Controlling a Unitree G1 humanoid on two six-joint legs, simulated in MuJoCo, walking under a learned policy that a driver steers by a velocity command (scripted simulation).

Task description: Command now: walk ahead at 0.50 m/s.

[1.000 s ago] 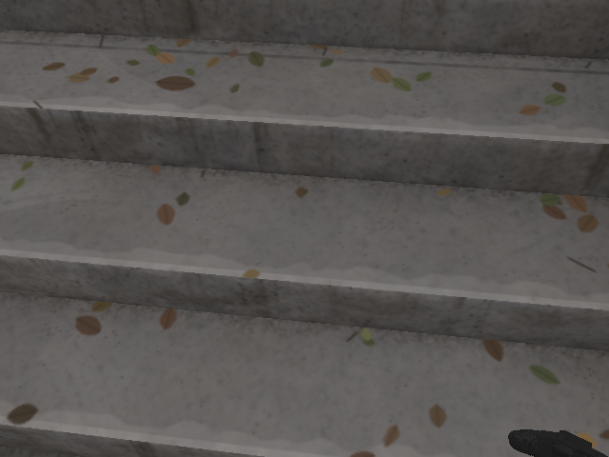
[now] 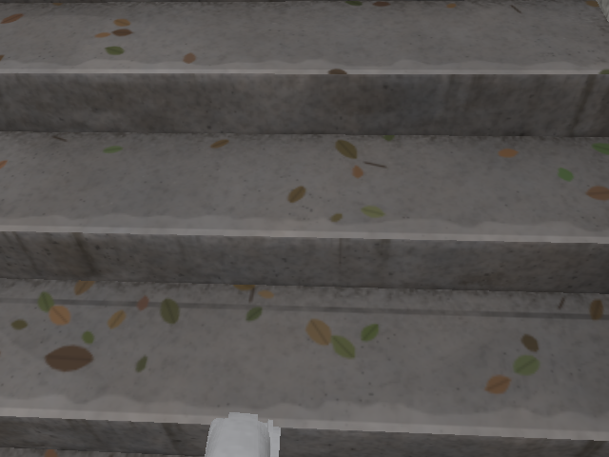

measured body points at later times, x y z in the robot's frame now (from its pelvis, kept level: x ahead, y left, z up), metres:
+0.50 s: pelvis +0.29 +0.02 +0.14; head +0.30 +0.02 +0.59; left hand +0.42 +0.24 +0.02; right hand +0.22 -0.20 -0.01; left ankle +0.27 +0.10 -0.58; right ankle +0.34 -0.14 -0.29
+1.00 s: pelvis +0.56 -0.03 +0.29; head +0.56 -0.04 +0.74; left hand +0.47 +0.18 +0.14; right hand +0.66 -0.25 +0.15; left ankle +0.59 +0.12 -0.17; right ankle +0.56 -0.11 -0.43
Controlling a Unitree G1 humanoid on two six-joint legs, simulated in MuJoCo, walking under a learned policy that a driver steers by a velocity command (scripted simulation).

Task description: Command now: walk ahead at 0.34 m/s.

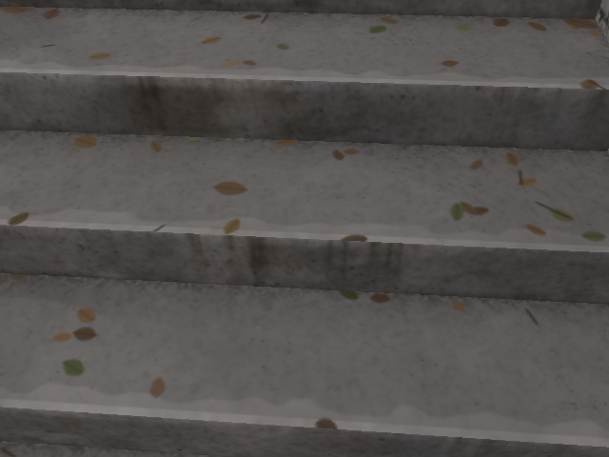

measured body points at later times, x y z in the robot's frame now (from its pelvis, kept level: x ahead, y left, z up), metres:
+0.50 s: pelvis +0.17 +0.05 +0.12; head +0.18 +0.05 +0.57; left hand +0.21 +0.30 -0.03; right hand +0.30 -0.18 -0.02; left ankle +0.26 +0.13 -0.57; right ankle +0.14 -0.13 -0.47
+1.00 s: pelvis +0.22 +0.02 +0.16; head +0.22 +0.01 +0.61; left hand +0.36 +0.24 +0.03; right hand +0.35 -0.20 +0.02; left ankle +0.26 +0.13 -0.57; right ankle +0.25 -0.11 -0.57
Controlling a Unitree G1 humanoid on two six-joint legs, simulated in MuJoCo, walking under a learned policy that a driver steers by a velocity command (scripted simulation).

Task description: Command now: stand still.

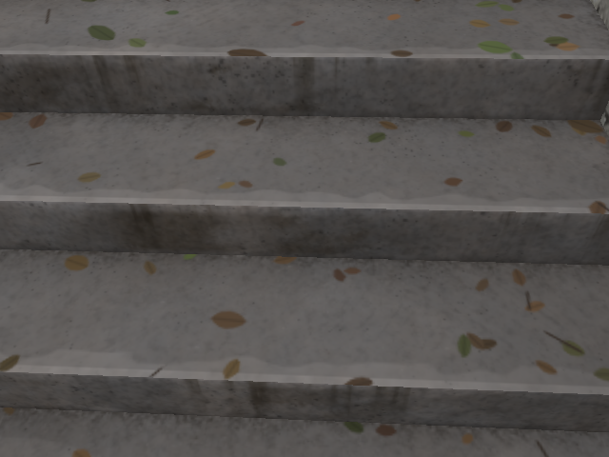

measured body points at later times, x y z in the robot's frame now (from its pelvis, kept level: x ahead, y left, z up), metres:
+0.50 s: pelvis +0.02 +0.00 +0.00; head +0.03 +0.00 +0.45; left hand +0.11 +0.22 -0.14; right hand +0.12 -0.22 -0.14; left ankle +0.03 +0.11 -0.73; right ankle +0.03 -0.13 -0.73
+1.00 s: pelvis +0.03 +0.00 +0.00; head +0.03 +0.00 +0.45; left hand +0.10 +0.22 -0.14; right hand +0.13 -0.22 -0.14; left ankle +0.03 +0.11 -0.73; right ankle +0.03 -0.13 -0.73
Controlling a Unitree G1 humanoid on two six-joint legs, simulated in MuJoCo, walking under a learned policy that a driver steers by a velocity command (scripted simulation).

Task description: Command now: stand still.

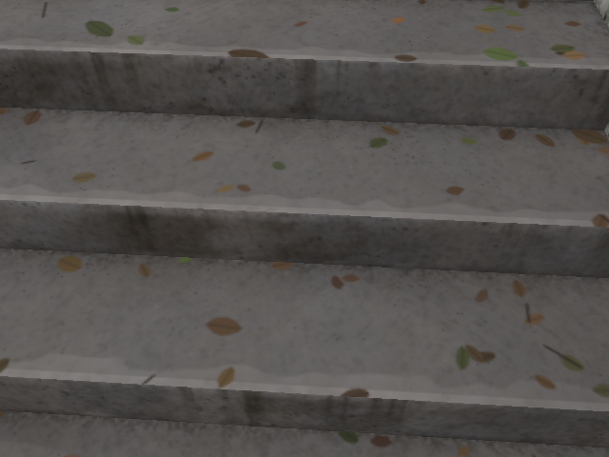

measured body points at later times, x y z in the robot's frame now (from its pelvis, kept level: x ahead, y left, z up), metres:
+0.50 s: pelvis +0.01 +0.00 +0.00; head +0.01 +0.00 +0.45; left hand +0.06 +0.22 -0.15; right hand +0.08 -0.22 -0.15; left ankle +0.01 +0.12 -0.73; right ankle +0.00 -0.12 -0.73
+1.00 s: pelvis +0.13 -0.02 +0.00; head +0.13 -0.04 +0.45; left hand +0.32 +0.16 -0.10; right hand -0.08 -0.17 -0.13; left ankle +0.01 +0.11 -0.73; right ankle +0.20 -0.15 -0.45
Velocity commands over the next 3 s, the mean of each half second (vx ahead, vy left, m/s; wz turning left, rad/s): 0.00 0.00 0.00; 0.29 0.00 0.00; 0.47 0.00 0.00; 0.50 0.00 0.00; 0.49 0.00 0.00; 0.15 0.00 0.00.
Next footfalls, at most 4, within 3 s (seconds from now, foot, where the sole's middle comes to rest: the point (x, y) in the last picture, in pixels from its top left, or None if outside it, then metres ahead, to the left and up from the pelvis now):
1.10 right None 0.34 -0.17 -0.62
1.70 left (314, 333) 0.64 0.01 -0.47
2.16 right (422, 173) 0.92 -0.20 -0.32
2.68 left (318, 34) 1.21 0.01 -0.17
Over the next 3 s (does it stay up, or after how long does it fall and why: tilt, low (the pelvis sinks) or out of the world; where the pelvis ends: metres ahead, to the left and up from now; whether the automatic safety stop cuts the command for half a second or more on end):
stays up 1.10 -0.06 0.58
